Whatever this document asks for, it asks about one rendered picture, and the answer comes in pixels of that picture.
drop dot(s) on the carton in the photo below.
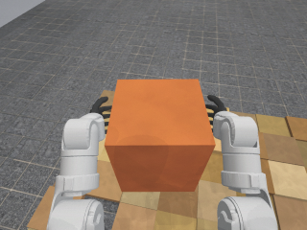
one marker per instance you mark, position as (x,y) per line
(159,137)

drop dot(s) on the robot left forearm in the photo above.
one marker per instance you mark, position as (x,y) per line
(79,162)

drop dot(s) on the robot right hand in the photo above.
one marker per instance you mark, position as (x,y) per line
(218,107)

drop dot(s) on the robot right upper arm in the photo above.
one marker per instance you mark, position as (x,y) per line
(245,213)

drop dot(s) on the robot left upper arm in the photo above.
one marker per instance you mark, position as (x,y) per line
(77,214)

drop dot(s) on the robot right forearm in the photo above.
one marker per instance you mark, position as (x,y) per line
(242,171)

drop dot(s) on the robot left hand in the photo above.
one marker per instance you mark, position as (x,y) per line
(97,109)

